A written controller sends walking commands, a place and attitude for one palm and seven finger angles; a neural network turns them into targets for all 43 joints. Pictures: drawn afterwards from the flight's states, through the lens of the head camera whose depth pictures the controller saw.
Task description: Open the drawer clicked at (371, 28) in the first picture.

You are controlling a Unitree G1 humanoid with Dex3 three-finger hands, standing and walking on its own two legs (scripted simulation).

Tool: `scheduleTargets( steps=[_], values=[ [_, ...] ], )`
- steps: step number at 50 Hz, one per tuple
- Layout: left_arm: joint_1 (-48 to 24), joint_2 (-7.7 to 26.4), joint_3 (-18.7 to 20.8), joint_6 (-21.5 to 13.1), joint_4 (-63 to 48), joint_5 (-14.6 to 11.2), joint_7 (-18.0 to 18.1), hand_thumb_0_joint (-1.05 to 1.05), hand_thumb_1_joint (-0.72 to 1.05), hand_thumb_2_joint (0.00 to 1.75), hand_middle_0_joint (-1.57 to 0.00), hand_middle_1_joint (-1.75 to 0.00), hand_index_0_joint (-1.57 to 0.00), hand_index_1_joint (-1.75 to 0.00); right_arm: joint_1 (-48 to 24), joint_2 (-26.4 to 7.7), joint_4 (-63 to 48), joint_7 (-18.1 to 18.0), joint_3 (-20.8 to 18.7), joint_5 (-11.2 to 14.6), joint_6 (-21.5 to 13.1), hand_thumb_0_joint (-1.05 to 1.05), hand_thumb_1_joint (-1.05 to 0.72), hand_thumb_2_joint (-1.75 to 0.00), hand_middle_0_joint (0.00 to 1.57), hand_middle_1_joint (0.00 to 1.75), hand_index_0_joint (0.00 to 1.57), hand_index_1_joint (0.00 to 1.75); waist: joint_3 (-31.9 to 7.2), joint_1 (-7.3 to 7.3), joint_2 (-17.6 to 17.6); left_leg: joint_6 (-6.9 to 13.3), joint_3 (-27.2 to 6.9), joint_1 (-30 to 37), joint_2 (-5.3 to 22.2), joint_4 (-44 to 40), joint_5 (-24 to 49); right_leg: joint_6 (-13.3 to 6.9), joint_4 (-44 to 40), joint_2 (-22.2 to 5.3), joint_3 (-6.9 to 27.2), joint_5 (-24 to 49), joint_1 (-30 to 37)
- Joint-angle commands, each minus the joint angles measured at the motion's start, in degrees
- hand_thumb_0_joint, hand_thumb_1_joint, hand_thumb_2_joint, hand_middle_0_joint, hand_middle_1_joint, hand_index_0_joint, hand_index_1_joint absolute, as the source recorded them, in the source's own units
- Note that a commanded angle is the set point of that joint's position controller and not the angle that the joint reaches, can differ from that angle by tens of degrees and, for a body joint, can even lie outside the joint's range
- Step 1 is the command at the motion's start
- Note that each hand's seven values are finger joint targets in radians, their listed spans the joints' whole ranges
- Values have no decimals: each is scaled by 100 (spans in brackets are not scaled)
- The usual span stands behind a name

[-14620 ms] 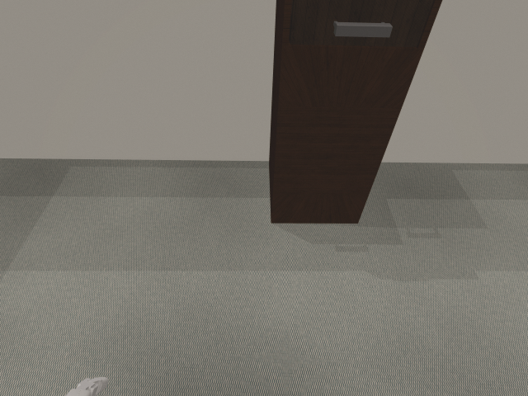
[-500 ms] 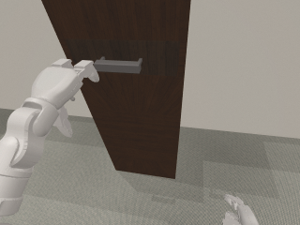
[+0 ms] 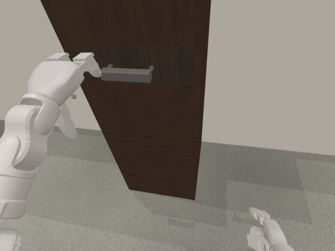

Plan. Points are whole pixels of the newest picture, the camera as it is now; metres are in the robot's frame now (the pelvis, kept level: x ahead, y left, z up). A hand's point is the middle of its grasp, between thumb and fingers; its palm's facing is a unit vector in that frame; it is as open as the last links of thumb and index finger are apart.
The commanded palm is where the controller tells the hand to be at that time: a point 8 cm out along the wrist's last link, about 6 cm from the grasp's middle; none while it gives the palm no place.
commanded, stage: move the hooked fingers above the handle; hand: left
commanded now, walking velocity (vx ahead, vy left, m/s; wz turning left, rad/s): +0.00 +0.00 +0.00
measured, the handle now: (128, 71) +0.57 +0.20 +0.15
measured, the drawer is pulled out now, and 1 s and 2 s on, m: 0.00 0.00 0.00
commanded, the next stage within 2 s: none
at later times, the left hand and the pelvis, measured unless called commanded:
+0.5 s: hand (89, 72) +0.42 +0.24 +0.24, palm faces +0.16 +0.01 -0.99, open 13.9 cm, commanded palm +0.38 +0.22 +0.27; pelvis +0.02 -0.01 +0.00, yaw -1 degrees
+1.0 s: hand (96, 63) +0.48 +0.25 +0.22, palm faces +0.04 +0.05 -1.00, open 13.9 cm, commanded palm +0.45 +0.21 +0.27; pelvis +0.04 +0.01 +0.00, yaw -1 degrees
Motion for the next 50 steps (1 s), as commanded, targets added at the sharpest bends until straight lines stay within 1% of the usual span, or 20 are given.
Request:
scheduleTargets(
  steps=[1,5,10,11,14,17,19,21,24,26,29,30,33,34,37,40,44,47,49,50],
  values=[
    [-2247,894,332,335,-380,234,85,0,-50,30,-30,-120,-30,-120,-750,-568,-859,-5,-223,56,-173,0,-90,-90,20,30,20,30,-1430,-154,-225,-51,114,-291,99,-366,787,32,-352,-256,365,181,880],
    [-2517,505,-314,432,-440,380,-236,0,-50,30,-30,-120,-30,-120,-779,-575,-984,-13,-224,91,-162,0,-90,-90,20,30,20,30,-1489,-305,-486,23,117,-269,97,-340,491,65,-369,-279,368,-55,781],
    [-3207,1401,539,-59,-728,339,-120,0,-50,30,-30,-120,-30,-120,-649,-563,-928,-104,-230,8,-204,0,-90,-90,20,30,20,30,-2061,-160,-548,72,40,-284,40,-298,798,66,-235,-296,430,368,1293],
    [-3237,1718,916,-163,-525,318,-13,0,-50,30,-30,-120,-30,-120,-543,-575,-852,-128,-249,-1,-192,0,-90,-90,20,30,20,30,-2069,-120,-526,62,36,-334,50,-313,919,52,-216,-286,430,513,1377],
    [-3321,2234,1620,-316,-401,191,351,0,-50,30,-30,-120,-30,-120,-507,-549,-819,-112,-257,-42,-177,0,-90,-90,20,30,20,30,-2333,119,-265,1,43,-413,25,-290,1378,25,-92,-293,470,998,1744],
    [-3179,1698,1293,-117,413,180,599,0,-50,30,-30,-120,-30,-120,-472,-501,-727,-69,-253,2,-91,0,-90,-90,20,30,20,30,-1854,66,-357,-56,128,-613,61,-317,1431,11,-110,-288,444,1092,1499],
    [-2936,1504,1095,167,807,291,581,0,-50,30,-30,-120,-30,-120,-517,-575,-755,-12,-295,53,-22,0,-90,-90,20,30,20,30,-1798,66,-552,-64,199,-644,89,-298,1453,8,-114,-277,465,1116,1442],
    [-2730,1210,592,520,995,431,388,0,-50,30,-30,-120,-30,-120,-564,-653,-823,-1,-274,90,81,0,-90,-90,20,30,20,30,-1697,-26,-649,-26,277,-704,104,-294,1291,52,-127,-331,482,1082,1335],
    [-2818,254,-571,867,1045,522,-91,0,-50,30,-30,-120,-30,-120,-620,-666,-983,-7,-278,216,154,0,-90,-90,20,30,20,30,-1454,-339,-874,37,266,-632,118,-277,955,83,-228,-331,434,786,983],
    [-3188,417,-667,803,893,553,-353,0,-50,30,-30,-120,-30,-120,-520,-717,-962,-81,-296,224,135,0,-90,-90,20,30,20,30,-1511,-494,-1001,110,238,-510,105,-245,655,140,-282,-319,462,543,836],
    [-4265,527,-709,201,-134,439,-501,0,-50,30,-30,-120,-30,-120,-494,-633,-1040,-198,-284,157,-9,0,-90,-90,20,30,20,30,-2178,-559,-815,187,102,-176,6,-166,752,128,-163,-309,472,677,980],
    [-4496,918,-312,-56,-319,411,-418,0,-50,30,-30,-120,-30,-120,-401,-609,-970,-241,-316,128,-70,0,-90,-90,20,30,20,30,-2427,-508,-583,181,67,-42,0,-135,876,108,-127,-295,481,752,1057],
    [-5005,1367,315,-655,-528,267,-2,0,-50,30,-30,-120,-30,-120,-144,-495,-817,-289,-327,36,-182,0,-90,-90,20,30,20,30,-2874,-362,19,81,-13,249,-46,-67,1636,8,-10,-229,412,1275,1198],
    [-5117,1712,691,-741,-487,202,222,0,-50,30,-30,-120,-30,-120,-64,-515,-779,-273,-336,10,-210,0,-90,-90,20,30,20,30,-2950,-273,178,38,-4,219,-44,-39,1778,-7,-12,-206,399,1298,1233],
    [-4941,1702,1058,-568,1064,229,856,0,-50,30,-30,-120,-30,-120,60,-452,-500,-236,-265,36,-137,0,-90,-90,20,30,20,30,-2229,-184,-195,-73,42,-332,29,-159,1791,-34,-46,-173,252,1207,1058],
    [-4847,1326,589,-7,2203,402,1159,0,-50,30,-30,-120,-30,-120,-74,-491,-386,-157,-219,83,57,0,-90,-90,20,30,20,30,-1855,-169,-548,-150,215,-674,83,-313,1597,-5,-115,-226,283,1175,1133],
    [-4163,1001,-49,918,3020,932,704,0,-50,30,-30,-120,-30,-120,-286,-661,-542,-66,-218,119,335,0,-90,-90,20,30,20,30,-2209,-129,-779,-123,304,-812,152,-370,1785,4,-21,-288,345,1511,1436],
    [-3933,331,-897,1260,2471,966,-33,0,-50,30,-30,-120,-30,-120,-356,-746,-886,-34,-284,272,442,0,-90,-90,20,30,20,30,-2243,-409,-954,36,281,-508,181,-286,1824,46,6,-288,325,1806,1280],
    [-4261,-454,-1584,1089,1621,773,-537,0,-50,30,-30,-120,-30,-120,-321,-717,-1048,-67,-350,252,434,0,-90,-90,20,30,20,30,-2403,-671,-1105,146,150,0,147,-178,2040,60,27,-236,270,1861,971],
    [-4505,-516,-1636,870,1096,617,-684,0,-50,30,-30,-120,-30,-120,-283,-688,-1074,-93,-353,252,368,0,-90,-90,20,30,20,30,-2407,-734,-979,197,83,235,140,-116,2051,79,18,-216,280,1747,736]
  ],
)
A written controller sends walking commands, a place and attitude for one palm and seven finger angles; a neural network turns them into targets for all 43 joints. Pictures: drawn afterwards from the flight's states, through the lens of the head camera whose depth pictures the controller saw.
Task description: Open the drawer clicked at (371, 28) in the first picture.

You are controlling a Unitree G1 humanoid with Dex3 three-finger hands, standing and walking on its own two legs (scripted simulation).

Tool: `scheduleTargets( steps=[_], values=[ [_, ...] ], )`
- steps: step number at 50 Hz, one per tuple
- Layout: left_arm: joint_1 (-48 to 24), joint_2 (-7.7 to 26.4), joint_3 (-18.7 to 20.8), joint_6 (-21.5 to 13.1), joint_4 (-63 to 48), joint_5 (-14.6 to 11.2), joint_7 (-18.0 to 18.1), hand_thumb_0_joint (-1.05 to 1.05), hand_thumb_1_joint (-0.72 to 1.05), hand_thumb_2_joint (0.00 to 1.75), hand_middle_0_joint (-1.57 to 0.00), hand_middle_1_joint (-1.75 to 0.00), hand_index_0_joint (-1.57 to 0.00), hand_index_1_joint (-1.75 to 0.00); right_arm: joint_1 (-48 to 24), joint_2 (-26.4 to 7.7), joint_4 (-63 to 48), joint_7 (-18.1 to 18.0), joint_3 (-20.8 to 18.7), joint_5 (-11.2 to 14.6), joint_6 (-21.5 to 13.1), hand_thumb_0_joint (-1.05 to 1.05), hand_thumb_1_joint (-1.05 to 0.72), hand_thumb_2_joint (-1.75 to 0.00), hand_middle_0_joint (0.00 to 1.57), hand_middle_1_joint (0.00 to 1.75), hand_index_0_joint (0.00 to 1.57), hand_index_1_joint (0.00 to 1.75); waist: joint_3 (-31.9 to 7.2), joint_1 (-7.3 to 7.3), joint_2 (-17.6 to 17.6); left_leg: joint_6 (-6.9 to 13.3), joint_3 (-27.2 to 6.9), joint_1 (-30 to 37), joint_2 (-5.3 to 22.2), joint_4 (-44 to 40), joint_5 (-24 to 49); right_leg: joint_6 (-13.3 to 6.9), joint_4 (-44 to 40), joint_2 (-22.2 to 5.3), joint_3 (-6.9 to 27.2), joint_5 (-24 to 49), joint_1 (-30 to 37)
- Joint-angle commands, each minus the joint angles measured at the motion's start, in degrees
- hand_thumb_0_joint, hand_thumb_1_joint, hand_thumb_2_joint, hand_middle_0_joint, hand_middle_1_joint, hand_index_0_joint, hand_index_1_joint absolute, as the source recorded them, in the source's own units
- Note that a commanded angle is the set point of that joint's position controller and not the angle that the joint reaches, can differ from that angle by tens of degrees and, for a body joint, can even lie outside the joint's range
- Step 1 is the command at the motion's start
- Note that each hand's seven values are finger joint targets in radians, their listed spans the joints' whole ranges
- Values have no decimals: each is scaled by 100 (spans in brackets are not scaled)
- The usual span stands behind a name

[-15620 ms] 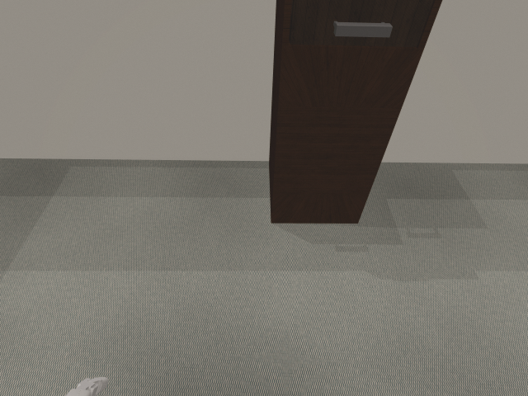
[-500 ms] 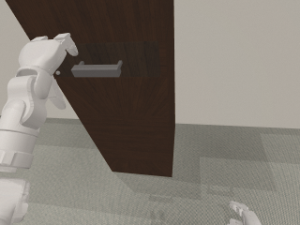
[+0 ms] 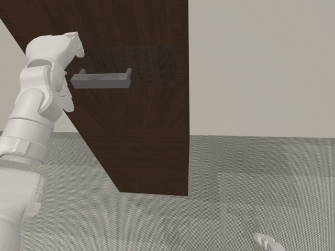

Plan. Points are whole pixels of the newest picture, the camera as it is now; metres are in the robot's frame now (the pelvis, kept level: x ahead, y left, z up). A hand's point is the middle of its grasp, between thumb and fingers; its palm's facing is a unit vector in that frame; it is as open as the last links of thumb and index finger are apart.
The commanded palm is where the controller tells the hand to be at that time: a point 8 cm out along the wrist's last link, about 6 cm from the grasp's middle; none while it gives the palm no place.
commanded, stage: move the hooked fingers above the handle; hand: left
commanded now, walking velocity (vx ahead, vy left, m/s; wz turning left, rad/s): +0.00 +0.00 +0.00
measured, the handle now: (103, 76) +0.52 +0.21 +0.15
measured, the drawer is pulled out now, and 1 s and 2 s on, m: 0.00 0.00 0.00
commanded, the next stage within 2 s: none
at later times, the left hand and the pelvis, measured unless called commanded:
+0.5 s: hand (93, 66) +0.47 +0.19 +0.22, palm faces +0.03 +0.01 -1.00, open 13.6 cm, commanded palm +0.44 +0.21 +0.26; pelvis +0.00 +0.01 +0.00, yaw -1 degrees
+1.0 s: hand (89, 72) +0.46 +0.21 +0.21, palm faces -0.03 +0.02 -1.00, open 13.9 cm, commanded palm +0.44 +0.21 +0.27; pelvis -0.01 +0.00 +0.00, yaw +0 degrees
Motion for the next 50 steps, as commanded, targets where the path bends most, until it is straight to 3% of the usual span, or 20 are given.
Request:
scheduleTargets(
  steps=[1,3,6,8,10,14,17,19,21,23,24,26,30,32,33,39,43,46,49,50],
  values=[
    [-2131,-87,-532,-645,-2453,-279,-687,0,-50,30,-30,-120,-30,-120,-663,-672,-1070,-150,-345,-13,-353,0,-90,-90,20,30,20,30,-2100,-341,-859,124,-131,849,146,135,2237,5,86,-194,145,1801,1130],
    [-2971,-65,-558,-1239,-3239,-497,-689,0,-50,30,-30,-120,-30,-120,-536,-588,-980,-254,-335,-58,-525,0,-90,-90,20,30,20,30,-2231,-396,-358,79,-284,1298,118,210,2451,-28,96,-177,152,1509,806],
    [-3691,1046,640,-1926,-3202,-653,-13,0,-50,30,-30,-120,-30,-120,-65,-541,-654,-324,-396,-162,-722,0,-90,-90,20,30,20,30,-2508,-218,181,-218,-410,1577,150,325,3013,-134,97,-60,76,1388,637],
    [-3672,212,56,-1703,-1790,-590,311,0,-50,30,-30,-120,-30,-120,90,-471,-408,-265,-363,-115,-720,0,-90,-90,20,30,20,30,-1830,-360,-85,-375,-414,1175,148,297,2688,-133,49,-31,-77,1079,271],
    [-3494,291,314,-1427,-620,-552,625,0,-50,30,-30,-120,-30,-120,191,-573,-165,-185,-366,-87,-669,0,-90,-90,20,30,20,30,-1197,-275,-333,-463,-339,614,184,110,2208,-173,-3,7,-189,801,85],
    [-3627,696,617,-805,529,-60,1019,0,-50,30,-30,-120,-30,-120,74,-681,-84,-72,-305,-170,-519,0,-90,-90,20,30,20,30,-1667,-62,-402,-501,-157,78,166,7,2218,-226,120,-51,-129,1012,589],
    [-3590,692,354,-495,809,470,861,0,-50,30,-30,-120,-30,-120,-12,-657,-284,-40,-276,-192,-332,0,-90,-90,20,30,20,30,-2266,-54,-656,-386,-78,-20,247,87,2472,-178,257,-142,-2,1471,1124],
    [-3149,779,437,-521,367,480,595,0,-50,30,-30,-120,-30,-120,-78,-687,-589,-35,-337,-187,-256,0,-90,-90,20,30,20,30,-2900,3,-850,-253,-73,138,266,169,2888,-128,342,-185,115,1922,1638],
    [-2551,975,602,-526,578,390,355,0,-50,30,-30,-120,-30,-120,-131,-694,-647,-98,-297,-125,-170,0,-90,-90,20,30,20,30,-2409,10,-1239,-110,59,-120,261,141,2412,-57,285,-216,128,1947,1604],
    [-2422,694,305,-537,744,234,137,0,-50,30,-30,-120,-30,-120,-184,-712,-703,-186,-261,-44,-125,0,-90,-90,20,30,20,30,-1554,-122,-1513,-26,101,-402,272,-39,1547,-17,102,-248,95,1428,1295],
    [-2541,724,312,-630,540,162,38,0,-50,30,-30,-120,-30,-120,-189,-743,-742,-222,-293,-32,-124,0,-90,-90,20,30,20,30,-1463,-150,-1568,7,83,-396,269,-64,1415,-20,25,-260,125,1329,1313],
    [-2762,1286,736,-959,-73,88,-30,0,-50,30,-30,-120,-30,-120,-180,-743,-857,-309,-315,-38,-195,0,-90,-90,20,30,20,30,-1615,-86,-1221,65,56,-294,226,-45,1267,-24,26,-261,219,1232,1397],
    [-3781,1498,890,-1879,-1492,-4,226,0,-50,30,-30,-120,-30,-120,-16,-580,-870,-387,-424,-114,-422,0,-90,-90,20,30,20,30,-2179,-150,-143,63,-75,273,173,129,1513,-93,44,-180,293,1088,1230],
    [-4069,1366,825,-2137,-1756,-93,462,0,-50,30,-30,-120,-30,-120,175,-525,-767,-395,-491,-145,-532,0,-90,-90,20,30,20,30,-2398,-226,293,-15,-110,656,185,223,1797,-116,35,-131,252,1054,940],
    [-4083,1555,1017,-2161,-1609,-107,607,0,-50,30,-30,-120,-30,-120,269,-543,-664,-386,-518,-166,-570,0,-90,-90,20,30,20,30,-2521,-214,375,-67,-139,737,192,257,1900,-127,49,-103,224,1026,893],
    [-3594,1057,693,-1490,263,-226,828,0,-50,30,-30,-120,-30,-120,291,-696,-306,-297,-468,-86,-568,0,-90,-90,20,30,20,30,-1813,-266,-353,-126,-6,1,153,53,1378,-97,-138,-128,161,832,875],
    [-3418,662,178,-1025,869,83,548,0,-50,30,-30,-120,-30,-120,235,-762,-309,-268,-425,-46,-467,0,-90,-90,20,30,20,30,-1616,-348,-743,-88,-4,-209,199,13,1246,-54,-121,-167,156,904,859],
    [-3275,515,34,-1130,317,148,202,0,-50,30,-30,-120,-30,-120,114,-745,-538,-282,-446,-50,-402,0,-90,-90,20,30,20,30,-2077,-335,-867,9,-4,-18,169,113,1445,-34,-16,-206,252,1306,1196],
    [-3062,988,506,-1477,-307,-2,15,0,-50,30,-30,-120,-30,-120,24,-743,-703,-343,-454,-74,-387,0,-90,-90,20,30,20,30,-2278,-219,-860,61,-11,37,144,148,1576,-43,45,-219,292,1526,1454],
    [-3158,926,454,-1602,-572,-87,3,0,-50,30,-30,-120,-30,-120,-7,-687,-772,-346,-429,-76,-397,0,-90,-90,20,30,20,30,-2275,-183,-790,70,-25,53,131,148,1609,-37,67,-221,306,1566,1457]
  ],
)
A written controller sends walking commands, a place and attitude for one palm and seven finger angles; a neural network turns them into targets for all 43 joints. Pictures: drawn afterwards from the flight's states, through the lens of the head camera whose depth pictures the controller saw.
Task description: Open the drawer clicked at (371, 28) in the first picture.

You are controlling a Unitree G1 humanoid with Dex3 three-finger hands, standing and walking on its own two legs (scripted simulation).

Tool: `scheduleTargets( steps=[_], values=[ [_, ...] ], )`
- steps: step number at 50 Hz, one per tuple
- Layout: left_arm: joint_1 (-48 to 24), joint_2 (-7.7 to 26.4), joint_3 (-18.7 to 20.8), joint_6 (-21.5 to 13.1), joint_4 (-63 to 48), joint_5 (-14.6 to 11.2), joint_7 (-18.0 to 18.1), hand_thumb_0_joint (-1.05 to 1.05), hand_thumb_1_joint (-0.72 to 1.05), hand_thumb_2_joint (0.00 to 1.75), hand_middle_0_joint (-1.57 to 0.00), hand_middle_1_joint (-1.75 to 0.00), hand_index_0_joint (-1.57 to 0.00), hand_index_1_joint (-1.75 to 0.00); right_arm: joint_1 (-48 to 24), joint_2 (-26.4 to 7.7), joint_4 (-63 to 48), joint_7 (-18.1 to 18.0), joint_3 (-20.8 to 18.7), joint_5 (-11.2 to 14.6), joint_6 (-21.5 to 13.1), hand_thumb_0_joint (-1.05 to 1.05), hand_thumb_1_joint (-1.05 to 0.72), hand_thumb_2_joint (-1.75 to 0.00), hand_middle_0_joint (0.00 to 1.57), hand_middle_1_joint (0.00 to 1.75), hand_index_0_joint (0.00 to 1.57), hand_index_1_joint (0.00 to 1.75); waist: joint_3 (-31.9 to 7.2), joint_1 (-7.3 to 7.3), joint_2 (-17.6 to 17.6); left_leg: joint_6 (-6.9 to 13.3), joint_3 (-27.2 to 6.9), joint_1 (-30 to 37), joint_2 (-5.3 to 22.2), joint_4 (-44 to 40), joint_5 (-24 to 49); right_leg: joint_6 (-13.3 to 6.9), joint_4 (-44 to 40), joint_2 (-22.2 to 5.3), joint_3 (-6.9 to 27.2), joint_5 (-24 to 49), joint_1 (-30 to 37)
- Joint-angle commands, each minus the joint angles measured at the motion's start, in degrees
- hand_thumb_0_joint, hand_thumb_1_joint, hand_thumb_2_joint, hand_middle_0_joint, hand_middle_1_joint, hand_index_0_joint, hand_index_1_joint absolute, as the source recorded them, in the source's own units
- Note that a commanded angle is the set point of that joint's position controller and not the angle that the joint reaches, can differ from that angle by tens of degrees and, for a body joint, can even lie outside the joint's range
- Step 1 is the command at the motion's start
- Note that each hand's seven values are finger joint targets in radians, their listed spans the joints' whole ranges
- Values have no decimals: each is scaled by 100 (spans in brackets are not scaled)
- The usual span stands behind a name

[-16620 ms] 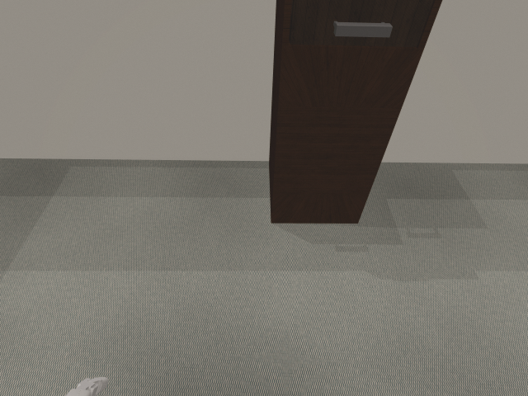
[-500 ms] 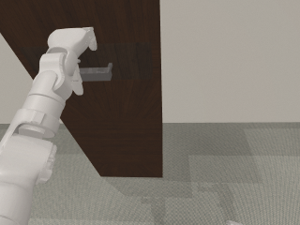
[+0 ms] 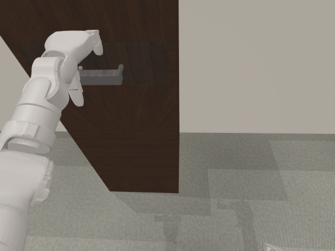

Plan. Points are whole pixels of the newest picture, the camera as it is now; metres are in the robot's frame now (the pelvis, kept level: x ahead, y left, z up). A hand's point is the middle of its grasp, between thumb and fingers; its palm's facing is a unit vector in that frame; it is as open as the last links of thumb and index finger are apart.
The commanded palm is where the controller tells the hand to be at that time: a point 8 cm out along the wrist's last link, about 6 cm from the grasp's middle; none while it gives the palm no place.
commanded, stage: move the hooked fingers above the handle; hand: left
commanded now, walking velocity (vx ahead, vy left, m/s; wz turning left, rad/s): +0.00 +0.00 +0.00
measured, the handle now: (94, 72) +0.53 +0.21 +0.15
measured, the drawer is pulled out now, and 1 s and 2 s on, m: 0.00 0.00 0.00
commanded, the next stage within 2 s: none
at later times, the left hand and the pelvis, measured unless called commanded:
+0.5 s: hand (87, 81) +0.45 +0.19 +0.19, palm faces -0.10 +0.02 -0.99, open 13.9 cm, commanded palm +0.45 +0.20 +0.27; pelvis +0.01 +0.01 +0.00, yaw +2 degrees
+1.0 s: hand (70, 77) +0.46 +0.23 +0.19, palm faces -0.09 +0.01 -1.00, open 13.6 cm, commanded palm +0.44 +0.22 +0.27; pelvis -0.01 +0.00 +0.00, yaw -2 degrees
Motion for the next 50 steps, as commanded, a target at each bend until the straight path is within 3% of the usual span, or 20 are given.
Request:
scheduleTargets(
  steps=[1,3,4,10,12,14,15,19,20,23,26,27,29,32,35,38,41,42,46,50],
  values=[
    [-2359,1413,837,-522,-1780,-186,38,0,-50,30,-30,-120,-30,-120,-317,-659,-869,-129,-242,-37,-205,0,-90,-90,20,30,20,30,-2165,125,-572,60,-25,389,117,-98,1710,-40,-35,-245,314,1547,1688],
    [-2618,1847,1237,-691,-1886,-226,218,0,-50,30,-30,-120,-30,-120,-287,-640,-833,-146,-227,-60,-227,0,-90,-90,20,30,20,30,-2089,203,-388,23,-17,338,129,-117,1769,-54,-41,-224,296,1484,1652],
    [-2707,2293,1630,-767,-1900,-237,368,0,-50,30,-30,-120,-30,-120,-280,-671,-804,-161,-218,-78,-237,0,-90,-90,20,30,20,30,-2104,266,-333,4,-9,241,127,-118,1829,-70,-40,-209,265,1452,1715],
    [-2994,2436,1790,-533,-1590,67,1066,0,-50,30,-30,-120,-30,-120,-276,-561,-619,-49,-213,-140,-312,0,-90,-90,20,30,20,30,-2502,350,38,-134,38,305,168,-65,2479,-105,80,-170,232,1823,1828],
    [-2710,2105,1481,-247,-1373,143,1007,0,-50,30,-30,-120,-30,-120,-290,-610,-587,12,-237,-128,-298,0,-90,-90,20,30,20,30,-2552,303,-14,-151,50,443,216,-40,2686,-101,99,-179,216,1919,1725],
    [-2320,1183,702,86,-1257,71,690,0,-50,30,-30,-120,-30,-120,-334,-634,-670,83,-291,-57,-249,0,-90,-90,20,30,20,30,-2499,146,-215,-146,45,673,255,32,2884,-87,45,-210,243,1997,1561],
    [-2054,1085,577,223,-1273,66,522,0,-50,30,-30,-120,-30,-120,-311,-688,-658,97,-299,-34,-192,0,-90,-90,20,30,20,30,-2375,90,-344,-113,31,731,277,33,2840,-49,25,-204,214,1964,1431],
    [-1941,-541,-902,412,-1845,-250,-263,0,-50,30,-30,-120,-30,-120,-492,-697,-803,65,-277,79,-140,0,-90,-90,20,30,20,30,-1516,-339,-632,-10,-138,1103,222,-32,2242,-23,-195,-143,89,1296,563],
    [-2084,-183,-629,320,-2059,-296,-348,0,-50,30,-30,-120,-30,-120,-462,-711,-758,37,-273,72,-169,0,-90,-90,20,30,20,30,-1584,-311,-608,10,-171,1158,228,-22,2144,-13,-173,-133,105,1219,533],
    [-2867,230,-300,-147,-2604,-397,-372,0,-50,30,-30,-120,-30,-120,-424,-653,-725,-51,-224,26,-257,0,-90,-90,20,30,20,30,-1785,-252,-277,-31,-280,1227,145,-10,2005,-76,-110,-137,118,1039,573],
    [-3551,1147,636,-642,-2817,-440,154,0,-50,30,-30,-120,-30,-120,-250,-566,-668,-97,-226,-70,-382,0,-90,-90,20,30,20,30,-2296,3,195,-208,-319,1336,92,73,2468,-156,7,-89,105,1202,817],
    [-3605,1789,1273,-767,-2794,-415,411,0,-50,30,-30,-120,-30,-120,-191,-563,-649,-106,-211,-121,-421,0,-90,-90,20,30,20,30,-2553,165,227,-279,-326,1258,96,92,2770,-174,77,-70,77,1383,1076],
    [-3409,2482,1929,-722,-2183,-298,901,0,-50,30,-30,-120,-30,-120,-258,-532,-593,-87,-137,-195,-423,0,-90,-90,20,30,20,30,-2694,390,117,-356,-258,811,94,81,3017,-181,164,-81,74,1655,1566],
    [-2837,1858,1411,-89,-840,-120,1270,0,-50,30,-30,-120,-30,-120,-366,-505,-386,9,-37,-106,-299,0,-90,-90,20,30,20,30,-1811,364,-364,-376,-47,96,174,-167,2498,-141,44,-113,15,1564,1499],
    [-2419,1881,1161,597,80,230,1081,0,-50,30,-30,-120,-30,-120,-460,-648,-410,54,-15,-86,-105,0,-90,-90,20,30,20,30,-2032,398,-610,-318,101,-101,216,-281,2366,-91,27,-206,126,1741,1856],
    [-2134,2084,1160,775,20,447,759,0,-50,30,-30,-120,-30,-120,-644,-700,-558,6,35,-45,92,0,-90,-90,20,30,20,30,-1999,451,-939,-177,193,-249,248,-365,1992,-40,-19,-271,211,1635,2032],
    [-1849,1957,997,768,103,390,493,0,-50,30,-30,-120,-30,-120,-716,-711,-678,-100,54,23,177,0,-90,-90,20,30,20,30,-1620,385,-1228,-90,218,-392,261,-467,1402,8,-133,-329,235,1206,1953],
    [-1739,2124,1098,750,130,390,425,0,-50,30,-30,-120,-30,-120,-747,-721,-720,-148,54,47,182,0,-90,-90,20,30,20,30,-1542,385,-1286,-67,236,-417,268,-481,1182,24,-171,-344,270,1005,1940],
    [-1729,2125,1058,352,-311,319,55,0,-50,30,-30,-120,-30,-120,-584,-765,-937,-286,-26,67,89,0,-90,-90,20,30,20,30,-1554,215,-1225,46,199,-309,251,-406,851,52,-211,-345,345,792,1849],
    [-2730,1501,592,-622,-2140,-11,-98,0,-50,30,-30,-120,-30,-120,-428,-663,-1089,-319,-209,45,-200,0,-90,-90,20,30,20,30,-1915,-55,-293,118,33,439,184,-207,897,5,-285,-263,410,668,1380]
  ],
)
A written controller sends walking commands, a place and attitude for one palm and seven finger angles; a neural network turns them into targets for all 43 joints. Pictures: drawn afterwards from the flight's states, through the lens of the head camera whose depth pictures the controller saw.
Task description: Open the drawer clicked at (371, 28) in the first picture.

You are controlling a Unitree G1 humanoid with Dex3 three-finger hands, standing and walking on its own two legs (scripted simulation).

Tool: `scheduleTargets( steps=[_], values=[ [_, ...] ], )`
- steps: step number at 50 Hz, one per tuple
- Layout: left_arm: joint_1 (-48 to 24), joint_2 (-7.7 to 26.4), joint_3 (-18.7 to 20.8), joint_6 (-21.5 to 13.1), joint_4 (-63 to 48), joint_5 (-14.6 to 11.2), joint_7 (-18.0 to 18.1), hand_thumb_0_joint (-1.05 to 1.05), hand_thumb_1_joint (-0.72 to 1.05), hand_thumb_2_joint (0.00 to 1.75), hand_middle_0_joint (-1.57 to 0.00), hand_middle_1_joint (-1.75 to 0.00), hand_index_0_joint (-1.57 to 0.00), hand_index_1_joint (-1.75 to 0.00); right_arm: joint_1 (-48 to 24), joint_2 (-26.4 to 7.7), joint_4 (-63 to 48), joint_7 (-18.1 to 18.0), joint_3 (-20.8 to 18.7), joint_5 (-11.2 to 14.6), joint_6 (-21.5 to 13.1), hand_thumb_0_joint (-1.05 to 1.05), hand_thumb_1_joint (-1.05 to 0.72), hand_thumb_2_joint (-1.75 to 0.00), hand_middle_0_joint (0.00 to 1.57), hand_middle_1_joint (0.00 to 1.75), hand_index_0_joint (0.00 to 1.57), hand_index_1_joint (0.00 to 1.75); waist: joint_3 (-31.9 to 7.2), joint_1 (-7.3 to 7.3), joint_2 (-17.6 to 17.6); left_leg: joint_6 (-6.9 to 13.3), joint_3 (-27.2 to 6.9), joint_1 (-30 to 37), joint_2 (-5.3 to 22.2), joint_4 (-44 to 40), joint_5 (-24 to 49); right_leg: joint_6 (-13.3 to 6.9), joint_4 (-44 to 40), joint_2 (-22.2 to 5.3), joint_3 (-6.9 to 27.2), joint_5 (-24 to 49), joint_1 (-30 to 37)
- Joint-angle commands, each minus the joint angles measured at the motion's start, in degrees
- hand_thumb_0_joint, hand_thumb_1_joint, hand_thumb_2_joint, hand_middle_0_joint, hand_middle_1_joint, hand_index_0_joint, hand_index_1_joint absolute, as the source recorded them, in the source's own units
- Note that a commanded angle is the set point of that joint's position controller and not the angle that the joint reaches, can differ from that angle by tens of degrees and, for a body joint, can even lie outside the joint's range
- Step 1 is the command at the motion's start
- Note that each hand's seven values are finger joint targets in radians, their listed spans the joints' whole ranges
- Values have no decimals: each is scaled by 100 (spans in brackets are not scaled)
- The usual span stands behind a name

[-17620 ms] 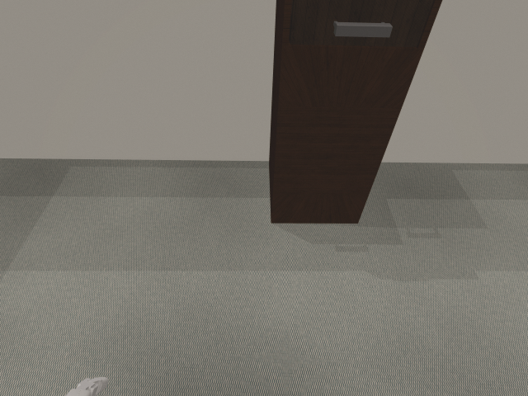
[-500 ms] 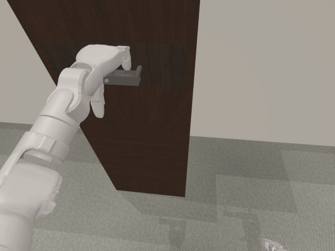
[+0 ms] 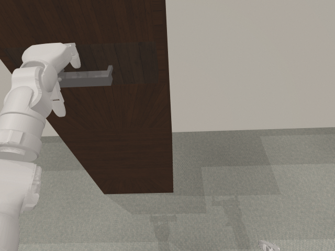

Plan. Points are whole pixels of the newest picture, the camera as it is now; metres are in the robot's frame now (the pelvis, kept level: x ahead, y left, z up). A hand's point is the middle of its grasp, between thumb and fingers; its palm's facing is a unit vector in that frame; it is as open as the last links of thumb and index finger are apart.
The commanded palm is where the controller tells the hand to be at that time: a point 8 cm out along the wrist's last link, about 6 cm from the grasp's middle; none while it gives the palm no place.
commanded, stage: move the hooked fingers above the handle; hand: left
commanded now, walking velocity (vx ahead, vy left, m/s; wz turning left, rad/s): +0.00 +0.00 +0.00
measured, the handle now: (83, 74) +0.53 +0.23 +0.15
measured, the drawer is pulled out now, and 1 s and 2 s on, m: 0.00 0.00 0.00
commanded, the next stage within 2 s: lower the fingers behind the handle in 1.88 s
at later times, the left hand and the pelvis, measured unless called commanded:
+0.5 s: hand (69, 61) +0.48 +0.22 +0.22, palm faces +0.01 +0.00 -1.00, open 13.4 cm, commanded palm +0.45 +0.24 +0.27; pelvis +0.01 +0.00 +0.00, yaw +0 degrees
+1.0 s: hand (70, 53) +0.49 +0.21 +0.24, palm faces +0.09 -0.01 -1.00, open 13.3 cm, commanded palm +0.45 +0.24 +0.27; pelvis +0.01 +0.01 +0.00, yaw +1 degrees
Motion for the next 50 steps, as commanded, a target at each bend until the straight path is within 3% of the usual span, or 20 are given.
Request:
scheduleTargets(
  steps=[1,2,5,6,8,9,13,15,17,19,22,27,32,34,37,39,43,45,48,50],
  values=[
    [-3436,976,28,-987,-2691,-236,98,0,-50,30,-30,-120,-30,-120,-286,-663,-777,-133,-482,-69,-507,0,-90,-90,20,30,20,30,-2105,-41,160,111,-219,628,121,-65,923,-33,-284,-283,181,492,1015],
    [-3805,747,-151,-1175,-3066,-373,152,0,-50,30,-30,-120,-30,-120,-175,-633,-725,-138,-516,-87,-606,0,-90,-90,20,30,20,30,-2232,-113,483,100,-264,932,104,21,1081,-62,-278,-263,196,492,797],
    [-4010,887,23,-1330,-2929,-572,472,0,-50,30,-30,-120,-30,-120,134,-632,-388,-131,-583,-112,-802,0,-90,-90,20,30,20,30,-2366,-174,781,-12,-384,1231,86,131,1275,-96,-293,-168,86,402,481],
    [-4000,459,-283,-1241,-2624,-627,523,0,-50,30,-30,-120,-30,-120,203,-625,-294,-105,-554,-98,-834,0,-90,-90,20,30,20,30,-2086,-216,701,-63,-395,1125,79,106,1261,-97,-305,-156,2,388,319],
    [-3782,508,-114,-983,-1898,-719,707,0,-50,30,-30,-120,-30,-120,235,-704,-108,-39,-515,-68,-844,0,-90,-90,20,30,20,30,-1695,-155,327,-141,-417,754,90,-26,1073,-97,-332,-116,-100,291,274],
    [-3700,760,156,-863,-1621,-710,801,0,-50,30,-30,-120,-30,-120,246,-762,-47,-17,-514,-63,-839,0,-90,-90,20,30,20,30,-1738,-76,197,-164,-381,576,65,-71,1152,-118,-345,-119,-98,370,483],
    [-3504,1096,395,-182,-458,-281,1061,0,-50,30,-30,-120,-30,-120,66,-806,-2,108,-395,-99,-721,0,-90,-90,20,30,20,30,-1707,123,-206,-208,-287,-103,82,-177,1297,-122,-211,-171,-103,584,874],
    [-3328,1463,574,65,-80,-27,1028,0,-50,30,-30,-120,-30,-120,-44,-836,-76,106,-349,-112,-622,0,-90,-90,20,30,20,30,-1921,225,-523,-167,-197,-374,105,-168,1431,-80,-157,-238,-5,932,1382],
    [-3183,1413,451,202,47,170,863,0,-50,30,-30,-120,-30,-120,-135,-830,-221,90,-324,-115,-511,0,-90,-90,20,30,20,30,-2131,229,-799,-104,-128,-438,140,-151,1543,-41,-70,-294,35,1286,1696],
    [-2680,1641,701,156,25,217,642,0,-50,30,-30,-120,-30,-120,-216,-835,-355,75,-330,-107,-390,0,-90,-90,20,30,20,30,-2260,360,-1096,-54,-72,-521,141,-115,1703,-9,-15,-333,87,1601,2039],
    [-2230,1650,647,116,-32,210,445,0,-50,30,-30,-120,-30,-120,-337,-813,-525,9,-277,-68,-277,0,-90,-90,20,30,20,30,-1755,376,-1301,9,-10,-668,166,-185,1199,48,-58,-376,96,1242,1821],
    [-2623,1330,397,-494,-1284,-18,163,0,-50,30,-30,-120,-30,-120,-323,-746,-777,-64,-351,-41,-364,0,-90,-90,20,30,20,30,-1784,181,-711,83,-92,-203,154,-80,1086,28,-120,-335,137,1045,1435],
    [-3969,1111,294,-1306,-3170,-384,429,0,-50,30,-30,-120,-30,-120,40,-605,-621,-63,-568,-142,-655,0,-90,-90,20,30,20,30,-2749,-39,505,16,-331,1157,100,229,1927,-76,-76,-180,93,1061,819],
    [-4118,713,-35,-1272,-3149,-504,615,0,-50,30,-30,-120,-30,-120,170,-586,-451,-6,-609,-156,-762,0,-90,-90,20,30,20,30,-2786,-156,803,-129,-411,1520,125,363,2395,-107,-76,-134,3,1008,450],
    [-3744,686,140,-861,-1967,-594,841,0,-50,30,-30,-120,-30,-120,222,-658,-148,78,-554,-139,-745,0,-90,-90,20,30,20,30,-2085,-73,341,-215,-420,986,113,212,2012,-108,-141,-82,-141,822,317],
    [-3498,973,418,-504,-1100,-581,941,0,-50,30,-30,-120,-30,-120,151,-777,-41,99,-486,-113,-682,0,-90,-90,20,30,20,30,-1850,23,-87,-207,-335,410,78,48,1706,-114,-195,-122,-143,819,640],
    [-3192,1210,423,133,-147,-73,912,0,-50,30,-30,-120,-30,-120,-58,-805,-87,164,-359,-111,-508,0,-90,-90,20,30,20,30,-1794,208,-467,-201,-250,-229,120,-58,1812,-108,-47,-200,-108,1172,1145],
    [-2925,1376,477,214,-117,163,734,0,-50,30,-30,-120,-30,-120,-142,-818,-230,161,-348,-119,-398,0,-90,-90,20,30,20,30,-2115,280,-612,-143,-193,-260,147,-14,2005,-86,41,-257,-18,1534,1545],
    [-2576,1124,249,241,-142,270,499,0,-50,30,-30,-120,-30,-120,-241,-797,-374,133,-331,-73,-248,0,-90,-90,20,30,20,30,-1740,227,-942,-64,-121,-334,192,-47,1707,-41,8,-282,-42,1349,1314],
    [-2394,1185,301,186,-225,188,387,0,-50,30,-30,-120,-30,-120,-309,-809,-494,106,-322,-56,-211,0,-90,-90,20,30,20,30,-1610,272,-955,-41,-102,-362,203,-100,1465,-32,-24,-296,-13,1162,1315]
  ],
)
